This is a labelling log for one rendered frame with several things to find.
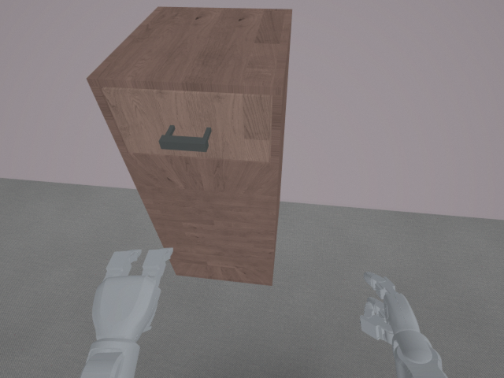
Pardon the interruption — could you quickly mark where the robot right forearm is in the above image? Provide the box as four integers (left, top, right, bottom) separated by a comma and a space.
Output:
392, 330, 448, 378

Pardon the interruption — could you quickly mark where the drawer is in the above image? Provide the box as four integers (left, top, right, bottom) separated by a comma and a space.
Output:
102, 87, 272, 162

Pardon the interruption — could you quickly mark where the robot right hand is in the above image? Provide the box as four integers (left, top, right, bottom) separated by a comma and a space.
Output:
360, 272, 421, 345

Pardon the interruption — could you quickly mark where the robot left hand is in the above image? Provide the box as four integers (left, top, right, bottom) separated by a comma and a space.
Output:
92, 248, 173, 342

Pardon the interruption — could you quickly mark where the cabinet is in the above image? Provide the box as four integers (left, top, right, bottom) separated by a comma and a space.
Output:
87, 7, 292, 286

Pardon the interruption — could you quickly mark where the handle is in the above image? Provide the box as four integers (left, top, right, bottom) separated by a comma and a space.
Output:
158, 125, 211, 152

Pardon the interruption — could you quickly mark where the robot left forearm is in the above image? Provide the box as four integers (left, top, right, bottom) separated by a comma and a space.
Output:
80, 338, 140, 378

